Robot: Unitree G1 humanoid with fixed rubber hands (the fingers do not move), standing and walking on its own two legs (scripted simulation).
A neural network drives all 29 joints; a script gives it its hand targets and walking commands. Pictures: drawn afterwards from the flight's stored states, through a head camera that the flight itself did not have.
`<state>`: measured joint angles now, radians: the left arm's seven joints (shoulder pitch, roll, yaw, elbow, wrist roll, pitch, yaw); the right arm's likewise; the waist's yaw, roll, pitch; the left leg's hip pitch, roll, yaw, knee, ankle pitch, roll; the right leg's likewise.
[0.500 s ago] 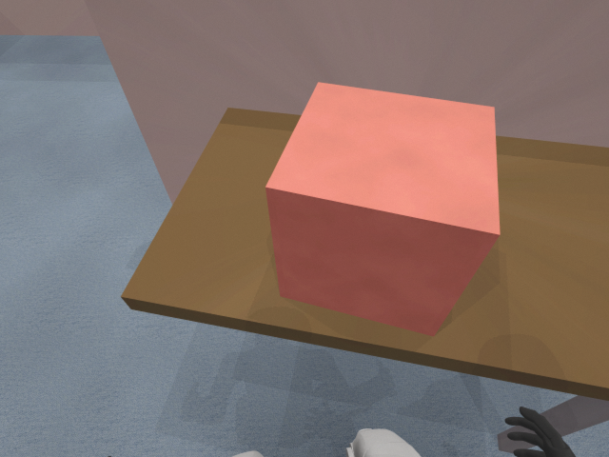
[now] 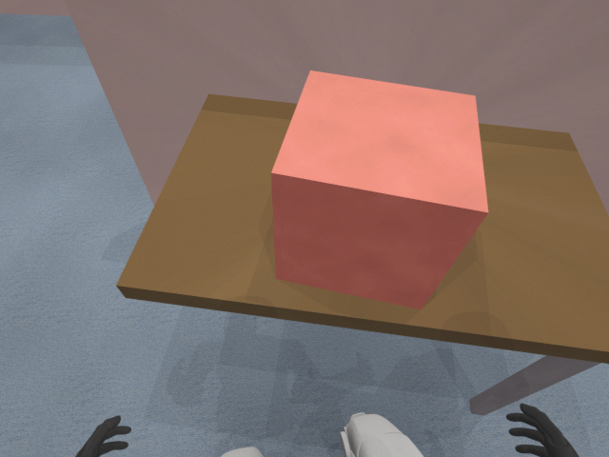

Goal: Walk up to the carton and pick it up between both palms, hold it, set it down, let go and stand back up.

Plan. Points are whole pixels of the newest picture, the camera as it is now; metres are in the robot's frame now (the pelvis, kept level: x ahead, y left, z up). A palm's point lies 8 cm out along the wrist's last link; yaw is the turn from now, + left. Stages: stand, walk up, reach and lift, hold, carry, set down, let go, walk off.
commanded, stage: walk up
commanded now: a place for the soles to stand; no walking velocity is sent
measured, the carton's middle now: (367, 194) +0.48 -0.11 +0.01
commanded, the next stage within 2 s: none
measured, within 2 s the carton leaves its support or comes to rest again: neither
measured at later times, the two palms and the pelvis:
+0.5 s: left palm out of the picture +0.10 +0.28 -0.10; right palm out of the picture +0.07 -0.33 -0.09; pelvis -0.02 -0.01 -0.01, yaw -2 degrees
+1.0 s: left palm out of the picture +0.11 +0.25 -0.10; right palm out of the picture +0.07 -0.36 -0.09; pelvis -0.01 -0.04 -0.01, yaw -5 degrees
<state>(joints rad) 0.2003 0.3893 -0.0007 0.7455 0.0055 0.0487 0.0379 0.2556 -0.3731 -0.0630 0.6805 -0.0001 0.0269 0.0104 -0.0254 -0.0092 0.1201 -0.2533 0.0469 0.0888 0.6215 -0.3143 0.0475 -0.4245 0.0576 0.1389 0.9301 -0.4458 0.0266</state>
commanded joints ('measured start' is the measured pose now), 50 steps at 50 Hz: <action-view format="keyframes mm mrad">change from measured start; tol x32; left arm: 1 33 202 97 -49 1 -18 -9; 50 74 317 98 -33 -2 -98 2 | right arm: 1 -91 -225 -74 -129 -29 -9 -25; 50 -118 -232 -63 -61 -13 -24 12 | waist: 1 0 169 -63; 50 21 -83 -141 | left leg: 1 130 243 -193 -226 43 92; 11 -133 -25 -185 352 -347 -23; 21 245 15 -172 -245 27 1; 23 103 370 -514 -406 -285 150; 30 136 217 -192 -171 318 136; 38 -95 -20 -124 109 -263 -25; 45 32 385 -341 -271 -85 202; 50 -49 15 -88 104 -34 -21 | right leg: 1 -66 -42 -69 -107 26 9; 8 165 -178 236 -496 360 -79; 10 -53 -301 610 -693 -128 -246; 19 89 -228 423 -519 300 -179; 25 -43 -15 18 85 -113 -18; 41 98 -190 308 -422 484 -157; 45 67 -50 -74 -105 -96 -33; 50 210 -241 353 -470 483 -164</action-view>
